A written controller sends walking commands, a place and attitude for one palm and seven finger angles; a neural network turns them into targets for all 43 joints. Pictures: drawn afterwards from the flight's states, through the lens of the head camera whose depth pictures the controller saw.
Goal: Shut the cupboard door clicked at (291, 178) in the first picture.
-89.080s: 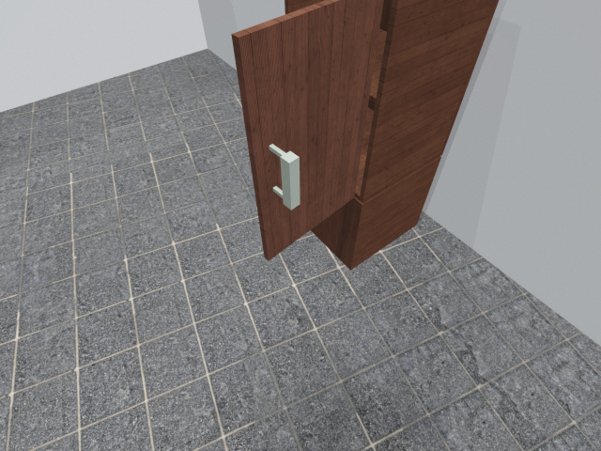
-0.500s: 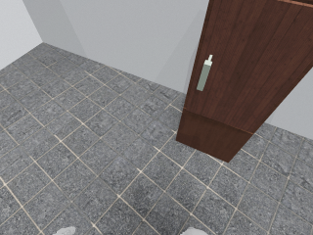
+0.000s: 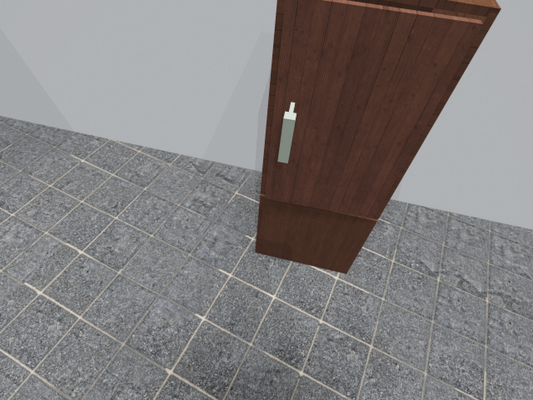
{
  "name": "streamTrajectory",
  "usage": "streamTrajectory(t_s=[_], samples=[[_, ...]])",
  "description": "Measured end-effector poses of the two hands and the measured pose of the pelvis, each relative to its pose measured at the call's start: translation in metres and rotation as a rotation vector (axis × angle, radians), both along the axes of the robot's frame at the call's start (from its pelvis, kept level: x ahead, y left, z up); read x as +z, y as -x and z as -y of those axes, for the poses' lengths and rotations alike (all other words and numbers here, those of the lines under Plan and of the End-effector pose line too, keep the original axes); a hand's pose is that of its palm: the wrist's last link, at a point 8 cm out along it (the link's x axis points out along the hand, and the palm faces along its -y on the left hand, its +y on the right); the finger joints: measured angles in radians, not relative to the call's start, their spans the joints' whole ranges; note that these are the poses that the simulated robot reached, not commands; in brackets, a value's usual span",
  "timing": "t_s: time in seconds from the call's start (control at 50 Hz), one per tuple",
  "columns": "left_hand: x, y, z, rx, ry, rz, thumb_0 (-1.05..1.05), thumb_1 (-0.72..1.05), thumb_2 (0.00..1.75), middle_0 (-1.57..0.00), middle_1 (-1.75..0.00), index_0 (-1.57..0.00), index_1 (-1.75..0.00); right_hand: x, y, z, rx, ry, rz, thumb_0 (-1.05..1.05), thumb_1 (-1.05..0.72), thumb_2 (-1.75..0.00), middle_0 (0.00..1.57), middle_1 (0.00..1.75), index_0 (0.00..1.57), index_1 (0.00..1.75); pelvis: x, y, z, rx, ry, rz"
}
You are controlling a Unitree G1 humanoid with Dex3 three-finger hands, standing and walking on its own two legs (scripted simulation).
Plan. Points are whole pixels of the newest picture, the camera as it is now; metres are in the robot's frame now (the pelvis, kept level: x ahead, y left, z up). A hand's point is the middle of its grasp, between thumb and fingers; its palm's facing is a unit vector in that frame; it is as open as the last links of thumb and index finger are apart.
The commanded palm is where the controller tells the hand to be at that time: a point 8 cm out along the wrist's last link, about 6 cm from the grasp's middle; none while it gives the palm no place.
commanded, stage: turn to face it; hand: left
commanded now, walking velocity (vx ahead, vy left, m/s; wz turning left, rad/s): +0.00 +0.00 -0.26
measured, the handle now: (287, 132) +0.70 -0.01 -0.03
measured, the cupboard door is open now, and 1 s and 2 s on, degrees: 3 3 3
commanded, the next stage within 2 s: take the last steps up to it in 0.04 s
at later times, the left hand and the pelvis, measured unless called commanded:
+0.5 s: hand (186, 398) +0.15 +0.13 -0.15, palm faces -0.13 -0.97 -0.21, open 7.4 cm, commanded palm none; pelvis +0.03 -0.04 +0.00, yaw -8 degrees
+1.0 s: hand (211, 356) +0.22 +0.11 -0.17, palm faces -0.12 -0.98 -0.15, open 7.4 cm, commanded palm none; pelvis +0.19 -0.06 +0.01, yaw -10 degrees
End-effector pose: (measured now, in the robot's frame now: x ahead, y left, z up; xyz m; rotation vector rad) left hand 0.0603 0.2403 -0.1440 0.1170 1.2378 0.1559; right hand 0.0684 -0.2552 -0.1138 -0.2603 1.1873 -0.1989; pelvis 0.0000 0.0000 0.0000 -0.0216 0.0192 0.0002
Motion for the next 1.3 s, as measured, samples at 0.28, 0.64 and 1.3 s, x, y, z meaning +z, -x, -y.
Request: streamTrajectory(t_s=[0.28, 0.64, 1.3], samples=[[0.016, -0.032, -0.007, -0.129, -0.009, -0.049, 0.01, 0.91, 0.89, -0.20, -0.30, -0.20, -0.29, 0.001, 0.068, -0.028, -0.141, -0.055, -0.118, 0.01, -0.90, -0.90, 0.20, 0.30, 0.20, 0.30, 0.016, -0.007, -0.007, -0.110, 0.021, 0.001], [0.017, -0.063, 0.074, -0.170, -0.019, -0.065, 0.01, 0.92, 0.89, -0.20, -0.30, -0.20, -0.29, -0.011, 0.047, 0.050, -0.247, -0.084, -0.166, 0.01, -0.91, -0.90, 0.19, 0.30, 0.20, 0.30, 0.012, -0.067, 0.056, -0.146, -0.004, 0.016], [0.013, -0.283, 0.141, -0.197, -0.045, -0.011, 0.00, 0.92, 0.89, -0.20, -0.30, -0.20, -0.29, -0.033, -0.145, 0.089, -0.249, -0.137, -0.195, 0.01, -0.91, -0.90, 0.20, 0.30, 0.20, 0.30, 0.002, -0.244, 0.113, -0.141, -0.027, 0.020]])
